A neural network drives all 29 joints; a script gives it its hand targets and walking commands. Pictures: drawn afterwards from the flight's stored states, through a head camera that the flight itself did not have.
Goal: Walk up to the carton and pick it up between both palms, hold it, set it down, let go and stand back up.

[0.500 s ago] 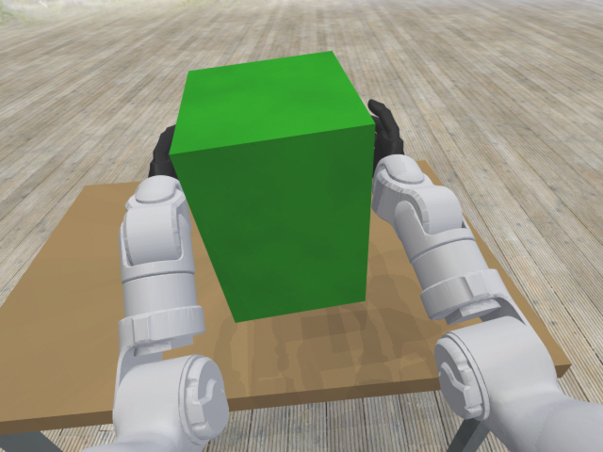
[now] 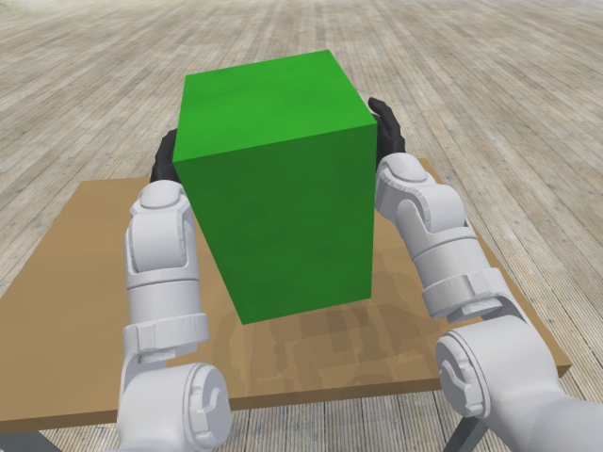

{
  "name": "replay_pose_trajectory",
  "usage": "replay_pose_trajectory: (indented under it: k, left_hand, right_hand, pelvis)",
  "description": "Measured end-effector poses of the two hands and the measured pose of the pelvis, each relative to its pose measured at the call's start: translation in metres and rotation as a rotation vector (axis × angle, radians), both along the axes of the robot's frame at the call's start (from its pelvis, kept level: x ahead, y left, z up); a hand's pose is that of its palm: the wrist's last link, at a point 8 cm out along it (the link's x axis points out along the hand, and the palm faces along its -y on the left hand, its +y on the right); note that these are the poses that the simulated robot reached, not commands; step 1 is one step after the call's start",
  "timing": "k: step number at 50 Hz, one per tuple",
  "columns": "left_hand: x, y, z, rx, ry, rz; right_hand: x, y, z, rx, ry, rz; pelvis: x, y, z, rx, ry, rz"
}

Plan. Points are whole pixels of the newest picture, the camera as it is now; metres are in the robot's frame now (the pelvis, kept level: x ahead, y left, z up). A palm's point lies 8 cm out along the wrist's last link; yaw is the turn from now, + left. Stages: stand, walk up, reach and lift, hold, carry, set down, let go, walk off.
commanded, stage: hold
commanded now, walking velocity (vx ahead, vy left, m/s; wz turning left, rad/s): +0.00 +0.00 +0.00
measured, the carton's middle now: (283, 193) +0.38 -0.01 +0.21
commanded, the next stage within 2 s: none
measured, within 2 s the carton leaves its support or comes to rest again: neither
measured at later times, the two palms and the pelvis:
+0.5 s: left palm (161, 191) +0.36 +0.14 +0.24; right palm (387, 161) +0.36 -0.13 +0.25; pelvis -0.01 +0.00 +0.00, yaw +0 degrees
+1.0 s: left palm (176, 190) +0.38 +0.12 +0.23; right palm (390, 164) +0.37 -0.14 +0.24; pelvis +0.01 +0.00 +0.00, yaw +0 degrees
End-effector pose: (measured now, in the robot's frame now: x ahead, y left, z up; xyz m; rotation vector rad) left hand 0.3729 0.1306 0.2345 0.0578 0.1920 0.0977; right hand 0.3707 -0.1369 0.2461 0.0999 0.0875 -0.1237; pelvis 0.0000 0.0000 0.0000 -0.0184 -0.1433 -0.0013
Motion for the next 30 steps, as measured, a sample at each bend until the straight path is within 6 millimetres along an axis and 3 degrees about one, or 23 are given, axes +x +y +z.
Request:
replay_pose_trajectory:
  k: [11, 23, 30]
  left_hand:
    - [-0.001, -0.007, 0.003, -0.003, 0.002, -0.002]
    - [-0.011, 0.004, 0.005, -0.027, -0.003, -0.006]
    - [-0.009, 0.007, 0.011, -0.003, 0.008, -0.003]
  right_hand:
    - [-0.002, -0.008, -0.003, 0.006, 0.001, -0.005]
    - [-0.013, 0.004, 0.006, 0.001, -0.003, -0.01]
    - [-0.01, 0.007, 0.01, -0.001, 0.005, -0.004]
  pelvis:
    - [-0.002, -0.006, 0.0, 0.003, -0.002, -0.001]
    - [-0.01, -0.001, 0.0, 0.004, -0.008, -0.003]
    - [-0.013, 0.003, -0.001, 0.008, -0.002, -0.004]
